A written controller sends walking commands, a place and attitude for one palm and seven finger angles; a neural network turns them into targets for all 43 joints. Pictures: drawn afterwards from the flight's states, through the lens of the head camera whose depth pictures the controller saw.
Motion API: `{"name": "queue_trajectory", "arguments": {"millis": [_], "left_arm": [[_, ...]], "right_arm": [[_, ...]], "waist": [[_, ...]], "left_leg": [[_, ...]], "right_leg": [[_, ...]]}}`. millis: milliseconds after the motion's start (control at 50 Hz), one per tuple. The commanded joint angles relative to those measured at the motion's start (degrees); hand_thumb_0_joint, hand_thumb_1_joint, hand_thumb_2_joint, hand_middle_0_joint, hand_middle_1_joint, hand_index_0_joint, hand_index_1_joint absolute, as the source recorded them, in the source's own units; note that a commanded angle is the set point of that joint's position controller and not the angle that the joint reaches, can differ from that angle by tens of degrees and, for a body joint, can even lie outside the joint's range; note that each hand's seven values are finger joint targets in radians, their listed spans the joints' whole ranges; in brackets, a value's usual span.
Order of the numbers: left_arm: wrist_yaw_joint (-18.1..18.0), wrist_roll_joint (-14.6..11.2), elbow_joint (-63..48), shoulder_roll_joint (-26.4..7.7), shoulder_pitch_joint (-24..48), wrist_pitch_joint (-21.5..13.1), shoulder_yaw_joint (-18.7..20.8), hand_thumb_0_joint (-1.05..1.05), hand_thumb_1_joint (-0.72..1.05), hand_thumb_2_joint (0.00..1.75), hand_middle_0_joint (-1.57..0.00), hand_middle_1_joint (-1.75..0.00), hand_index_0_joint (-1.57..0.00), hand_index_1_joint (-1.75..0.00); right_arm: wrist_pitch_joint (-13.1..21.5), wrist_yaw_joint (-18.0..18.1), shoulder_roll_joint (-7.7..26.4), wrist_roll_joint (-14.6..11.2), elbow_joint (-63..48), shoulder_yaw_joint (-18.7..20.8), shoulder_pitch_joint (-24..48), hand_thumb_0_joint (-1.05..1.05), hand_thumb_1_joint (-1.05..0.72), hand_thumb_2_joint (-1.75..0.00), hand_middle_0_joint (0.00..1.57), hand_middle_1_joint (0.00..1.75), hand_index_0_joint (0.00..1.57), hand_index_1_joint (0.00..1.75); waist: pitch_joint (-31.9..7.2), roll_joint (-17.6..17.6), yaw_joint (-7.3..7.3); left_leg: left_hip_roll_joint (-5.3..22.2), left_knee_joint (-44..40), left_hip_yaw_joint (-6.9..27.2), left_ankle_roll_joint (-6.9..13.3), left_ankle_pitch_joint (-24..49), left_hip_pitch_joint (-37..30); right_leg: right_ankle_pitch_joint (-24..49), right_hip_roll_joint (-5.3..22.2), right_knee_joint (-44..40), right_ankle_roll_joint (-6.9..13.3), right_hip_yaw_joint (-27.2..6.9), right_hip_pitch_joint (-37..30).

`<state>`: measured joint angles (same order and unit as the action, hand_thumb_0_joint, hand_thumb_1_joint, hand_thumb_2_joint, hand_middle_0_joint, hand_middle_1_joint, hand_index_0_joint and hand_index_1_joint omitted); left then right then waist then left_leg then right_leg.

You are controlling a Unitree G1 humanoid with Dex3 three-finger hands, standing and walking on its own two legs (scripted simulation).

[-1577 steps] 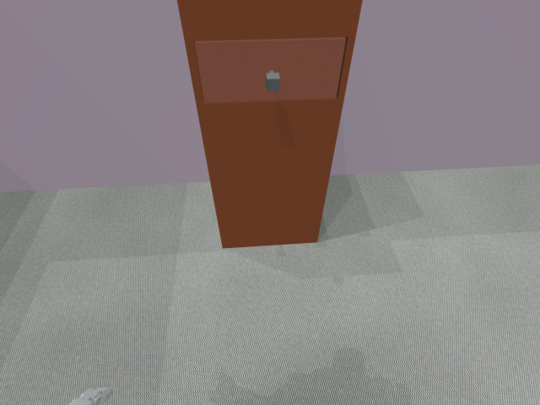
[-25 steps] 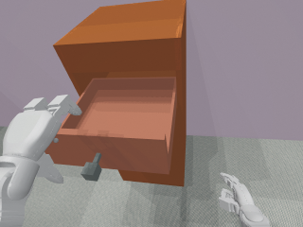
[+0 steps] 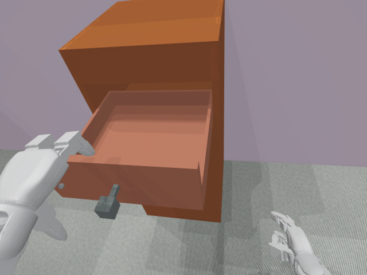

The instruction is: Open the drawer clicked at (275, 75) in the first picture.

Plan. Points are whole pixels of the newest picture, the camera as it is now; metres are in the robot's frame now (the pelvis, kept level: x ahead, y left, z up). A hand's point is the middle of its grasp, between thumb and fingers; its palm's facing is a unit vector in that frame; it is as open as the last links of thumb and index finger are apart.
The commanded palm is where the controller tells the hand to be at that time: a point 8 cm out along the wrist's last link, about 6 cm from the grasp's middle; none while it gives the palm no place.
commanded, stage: draw the hand back to the body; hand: left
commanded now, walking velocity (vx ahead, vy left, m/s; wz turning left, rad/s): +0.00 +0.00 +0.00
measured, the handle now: (110, 200) +0.25 +0.21 +0.05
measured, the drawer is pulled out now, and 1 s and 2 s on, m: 0.29 0.29 0.29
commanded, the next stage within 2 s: step back with the hand held close in 1.16 s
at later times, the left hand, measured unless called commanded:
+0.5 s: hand (64, 156) +0.22 +0.20 +0.24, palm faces +0.37 -0.85 -0.38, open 12.6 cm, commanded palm +0.17 +0.26 +0.25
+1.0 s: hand (54, 158) +0.22 +0.22 +0.23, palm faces +0.45 -0.79 -0.42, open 8.3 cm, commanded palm +0.16 +0.27 +0.24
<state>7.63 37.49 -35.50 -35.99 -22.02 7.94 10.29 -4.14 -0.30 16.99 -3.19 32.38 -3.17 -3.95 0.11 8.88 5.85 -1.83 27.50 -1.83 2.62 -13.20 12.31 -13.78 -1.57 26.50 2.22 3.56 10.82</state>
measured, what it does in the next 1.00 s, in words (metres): stands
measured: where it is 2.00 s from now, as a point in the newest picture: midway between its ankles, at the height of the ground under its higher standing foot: outside the picture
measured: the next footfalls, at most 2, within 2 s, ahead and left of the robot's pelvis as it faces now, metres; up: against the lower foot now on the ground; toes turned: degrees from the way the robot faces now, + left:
none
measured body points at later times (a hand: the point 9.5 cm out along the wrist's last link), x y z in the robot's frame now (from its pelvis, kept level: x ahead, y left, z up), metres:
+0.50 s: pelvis +0.03 +0.00 +0.00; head +0.02 -0.01 +0.45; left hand +0.19 +0.25 +0.26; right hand +0.21 -0.21 -0.08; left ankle +0.02 +0.09 -0.74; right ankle +0.01 -0.09 -0.74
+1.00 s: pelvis +0.03 -0.01 +0.00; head +0.03 -0.04 +0.45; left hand +0.19 +0.26 +0.25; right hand +0.24 -0.22 -0.08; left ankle +0.02 +0.09 -0.74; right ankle +0.01 -0.09 -0.74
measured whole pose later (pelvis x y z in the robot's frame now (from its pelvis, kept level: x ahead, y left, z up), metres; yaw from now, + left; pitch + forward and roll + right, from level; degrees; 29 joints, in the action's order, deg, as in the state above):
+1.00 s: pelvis +0.03 -0.01 +0.00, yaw +0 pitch -3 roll -1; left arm -5.6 -5.3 -35.0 -21.2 -26.1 -7.9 22.4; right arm 5.0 3.3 12.6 -1.3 36.0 -1.0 -8.5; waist 0.6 5.0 4.1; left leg -1.1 24.3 -1.3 1.9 -14.8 7.0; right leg -14.3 -2.6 21.4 2.9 3.7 4.7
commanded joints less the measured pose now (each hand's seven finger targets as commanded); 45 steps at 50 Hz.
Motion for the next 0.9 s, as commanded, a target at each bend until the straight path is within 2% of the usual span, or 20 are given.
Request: {"name": "queue_trajectory", "arguments": {"millis": [0, 40, 60, 120, 140, 160, 180, 200, 220, 240, 260, 300, 360, 460, 620, 640, 720, 760, 820, 880], "left_arm": [[-4.4, 1.6, -11.1, -16.5, 5.8, -4.4, 13.1, 0.00, -0.50, 0.30, -0.30, -1.20, -0.30, -1.20], [-6.4, 1.8, -12.5, -18.5, 7.2, -5.5, 16.4, 0.00, -0.50, 0.30, -0.30, -1.20, -0.30, -1.20], [-7.0, 1.9, -12.6, -17.4, 8.1, -6.5, 15.5, 0.00, -0.50, 0.30, -0.30, -1.20, -0.30, -1.20], [-8.1, -0.4, -10.0, -15.5, 3.9, -6.5, 16.0, 0.00, -0.50, 0.30, -0.30, -1.20, -0.30, -1.20], [-7.8, -1.7, -8.5, -15.2, 2.9, -5.7, 16.9, 0.00, -0.50, 0.30, -0.30, -1.20, -0.30, -1.20], [-10.1, -36.8, -8.4, 9.4, 8.4, -12.1, 11.4, 0.00, -0.47, 0.32, -0.30, -1.18, -0.30, -1.18], [-12.0, -37.2, -3.6, 2.6, 2.7, -14.4, 15.5, 0.00, -0.43, 0.33, -0.29, -1.15, -0.29, -1.15], [-12.4, -37.5, -1.6, 5.0, -0.2, -15.4, 14.5, 0.00, -0.40, 0.34, -0.29, -1.13, -0.29, -1.13], [-12.9, -40.5, -7.1, 4.8, 0.1, -16.7, 15.7, 0.00, -0.36, 0.36, -0.29, -1.11, -0.29, -1.11], [-13.5, -41.5, -7.5, 3.0, 0.3, -17.9, 17.6, 0.00, -0.32, 0.37, -0.29, -1.09, -0.29, -1.09], [-13.9, -41.4, -13.4, 4.5, 3.1, -20.0, 15.8, 0.00, -0.29, 0.39, -0.29, -1.07, -0.29, -1.07], [-14.5, -41.4, -16.0, 6.3, 1.3, -21.2, 13.5, 0.00, -0.22, 0.42, -0.28, -1.02, -0.28, -1.02], [-15.3, -41.2, -18.6, 5.6, 1.1, -21.7, 13.7, 0.00, -0.12, 0.47, -0.27, -0.95, -0.27, -0.95], [-14.8, -41.8, -15.2, 5.6, -0.4, -20.9, 15.6, 0.00, 0.06, 0.54, -0.26, -0.84, -0.26, -0.84], [-13.5, -43.0, -11.5, 5.7, -3.5, -20.5, 17.6, 0.00, 0.34, 0.66, -0.24, -0.66, -0.24, -0.66], [-13.5, -43.1, -12.2, 5.9, -3.6, -20.5, 17.4, 0.00, 0.37, 0.68, -0.24, -0.64, -0.24, -0.64], [-13.9, -43.0, -15.0, 4.3, -3.2, -20.5, 18.3, 0.00, 0.51, 0.74, -0.23, -0.55, -0.23, -0.55], [-14.3, -42.8, -13.7, 4.4, -2.8, -20.3, 18.5, 0.00, 0.58, 0.76, -0.22, -0.50, -0.22, -0.50], [-14.5, -43.1, -12.0, 3.8, -1.9, -19.6, 19.4, 0.00, 0.69, 0.81, -0.22, -0.43, -0.22, -0.43], [-14.4, -43.2, -10.1, 4.7, -0.2, -19.2, 18.5, 0.00, 0.80, 0.86, -0.21, -0.37, -0.21, -0.37]], "right_arm": [[3.6, 1.0, 3.9, 0.8, -10.6, 1.8, 9.8, 0.00, -0.90, -0.90, 0.20, 0.30, 0.20, 0.30], [4.4, 1.0, 3.7, 0.4, -10.5, 1.9, 10.8, 0.00, -0.90, -0.90, 0.20, 0.30, 0.20, 0.30], [4.3, 0.9, 3.2, 1.1, -10.1, 2.1, 9.0, 0.00, -0.90, -0.90, 0.20, 0.30, 0.20, 0.30], [4.3, 0.4, 3.3, 0.6, -10.1, 2.9, 8.1, 0.00, -0.90, -0.90, 0.20, 0.30, 0.20, 0.30], [4.8, 0.3, 3.5, 0.0, -9.8, 3.0, 10.0, 0.00, -0.90, -0.90, 0.20, 0.30, 0.20, 0.30], [8.2, 1.7, -0.9, 0.8, -9.6, 2.9, 1.7, 0.00, -0.90, -0.90, 0.20, 0.30, 0.20, 0.30], [10.1, 2.6, 1.1, 1.0, -7.8, 3.0, 1.5, 0.00, -0.90, -0.90, 0.20, 0.30, 0.20, 0.30], [10.7, 2.7, 1.2, 1.0, -7.3, 3.0, 2.3, 0.00, -0.90, -0.90, 0.20, 0.30, 0.20, 0.30], [11.2, 3.3, 1.0, 1.0, -7.7, 3.2, 2.7, 0.00, -0.90, -0.90, 0.20, 0.30, 0.20, 0.30], [12.4, 3.5, 1.5, 1.1, -6.6, 3.4, 3.8, 0.00, -0.90, -0.90, 0.20, 0.30, 0.20, 0.30], [13.6, 3.5, 1.3, 1.6, -7.8, 3.1, 3.0, 0.00, -0.90, -0.90, 0.20, 0.30, 0.20, 0.30], [15.4, 3.6, 0.9, 2.2, -7.2, 2.9, 2.5, 0.00, -0.90, -0.90, 0.20, 0.30, 0.20, 0.30], [17.1, 3.6, 0.9, 2.8, -6.2, 2.8, 2.0, 0.00, -0.90, -0.90, 0.20, 0.30, 0.20, 0.30], [16.2, 3.3, 0.6, 2.7, -5.4, 3.2, 1.3, 0.00, -0.90, -0.90, 0.20, 0.30, 0.20, 0.30], [13.2, 3.1, 1.1, 1.8, -5.7, 4.7, 1.4, 0.00, -0.90, -0.90, 0.20, 0.30, 0.20, 0.30], [13.1, 3.1, 1.3, 1.9, -5.6, 4.7, 1.8, 0.00, -0.90, -0.90, 0.20, 0.30, 0.20, 0.30], [12.9, 3.2, 1.2, 1.9, -6.1, 4.8, 1.5, 0.00, -0.90, -0.90, 0.20, 0.30, 0.20, 0.30], [12.7, 3.5, 1.1, 2.0, -5.3, 4.7, 1.6, 0.00, -0.90, -0.90, 0.20, 0.30, 0.20, 0.30], [12.4, 3.8, 0.8, 1.8, -5.5, 4.6, 1.5, 0.00, -0.90, -0.90, 0.20, 0.30, 0.20, 0.30], [12.1, 3.9, 0.9, 1.8, -5.3, 4.4, 1.7, 0.00, -0.90, -0.90, 0.20, 0.30, 0.20, 0.30]], "waist": [[-7.2, -7.8, 0.69], [-7.4, -3.7, 0.97], [-9.0, -2.1, 1.25], [-7.7, -3.4, 1.03], [-7.1, -2.9, 0.81], [-2.6, -9.9, -6.10], [-1.0, -14.3, -4.72], [1.2, -11.6, -4.49], [-1.1, -14.5, -3.59], [-1.4, -13.3, -3.39], [-6.4, -9.7, -2.76], [-6.9, -3.4, -2.44], [-4.9, 1.0, -2.09], [-2.3, -1.6, -2.12], [-6.4, -8.3, -2.12], [-6.6, -6.3, -2.21], [-9.0, -5.9, -2.25], [-7.0, -4.5, -2.51], [-5.8, -6.7, -2.62], [-3.5, -5.0, -2.88]], "left_leg": [[2.4, -1.6, 3.5, -1.2, 5.8, -3.4], [2.6, -1.0, 4.3, -1.6, 6.2, -4.1], [2.4, -0.7, 3.9, -1.5, 7.9, -4.8], [2.7, -1.3, 3.9, -1.9, 9.8, -5.2], [2.7, -1.0, 4.1, -2.1, 9.3, -4.8], [4.6, -2.7, 3.3, -1.0, 4.4, -9.4], [5.9, -4.3, 4.7, -1.1, 0.8, -8.4], [5.5, -5.0, 4.5, -1.3, -2.1, -7.4], [5.4, -5.8, 4.7, -1.1, -0.5, -7.6], [5.3, -5.6, 4.4, -1.1, -0.1, -7.6], [4.7, -5.6, 3.9, -0.9, 1.9, -8.8], [4.8, -6.1, 3.8, -1.3, 5.6, -9.6], [4.7, -5.9, 4.0, -1.9, 10.2, -8.2], [5.2, -5.4, 4.1, -2.9, 16.0, -7.1], [5.8, -4.4, 3.4, -2.6, 20.4, -9.7], [5.8, -4.2, 3.3, -2.7, 21.3, -10.0], [5.7, -4.1, 3.6, -2.8, 21.6, -10.8], [5.5, -4.1, 3.2, -2.6, 19.4, -10.7], [5.3, -4.5, 3.3, -2.4, 17.4, -9.8], [5.1, -4.9, 3.3, -2.0, 14.2, -9.3]], "right_leg": [[3.0, 3.5, -6.4, -1.6, -4.6, 0.5], [3.4, 3.0, -6.4, -0.7, -6.4, 1.4], [4.7, 3.6, -5.9, -0.6, -4.9, 0.5], [7.0, 3.3, -5.5, -1.1, -3.6, 1.1], [7.9, 3.0, -5.6, -0.5, -5.4, 0.7], [5.8, 1.6, -7.3, 0.1, -1.1, 1.8], [1.6, 1.7, -7.5, -0.2, -1.9, 2.5], [-1.1, 1.5, -8.6, -0.1, -1.6, 3.4], [-0.3, 2.4, -9.0, -0.6, -1.5, 1.3], [-0.1, 2.3, -8.7, -0.5, -2.3, 0.6], [1.5, 2.9, -8.5, -0.4, -2.4, -1.7], [4.2, 3.1, -7.6, 0.1, -2.6, -2.7], [8.1, 3.0, -7.5, 0.8, -2.8, -3.7], [12.9, 2.8, -6.7, 1.0, -2.3, -4.5], [17.4, 3.0, -6.2, 0.1, -2.1, -5.3], [17.9, 3.1, -6.4, 0.3, -2.3, -5.3], [18.0, 3.2, -6.3, 0.0, -2.5, -5.7], [16.8, 3.1, -7.1, 0.1, -2.5, -4.3], [16.6, 3.2, -7.3, 0.0, -2.8, -4.2], [14.4, 3.4, -8.4, 0.0, -3.1, -3.1]]}}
